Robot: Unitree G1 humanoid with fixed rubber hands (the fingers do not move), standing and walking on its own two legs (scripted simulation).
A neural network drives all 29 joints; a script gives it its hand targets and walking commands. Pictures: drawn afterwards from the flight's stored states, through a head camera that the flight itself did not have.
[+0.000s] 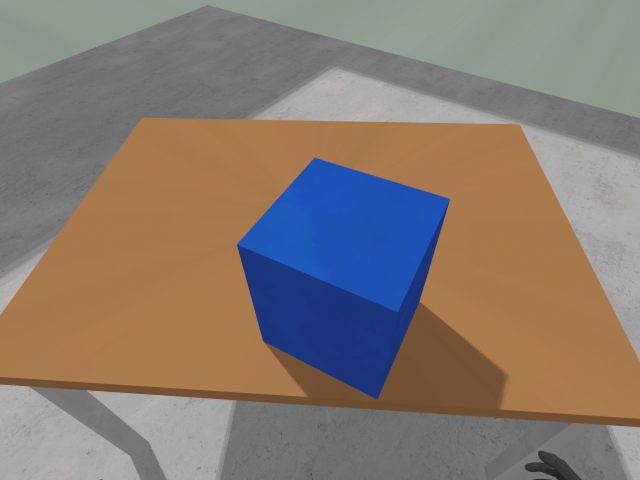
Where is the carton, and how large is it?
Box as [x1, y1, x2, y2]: [237, 158, 449, 398]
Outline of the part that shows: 314,158 237,244 263,340 359,390 377,398 418,303 449,199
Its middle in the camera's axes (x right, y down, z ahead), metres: +0.04 +0.06 +0.60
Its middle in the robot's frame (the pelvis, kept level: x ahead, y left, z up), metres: +0.41 -0.02 -0.01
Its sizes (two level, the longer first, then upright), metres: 0.210 0.200 0.250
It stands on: a table, 0.63 m high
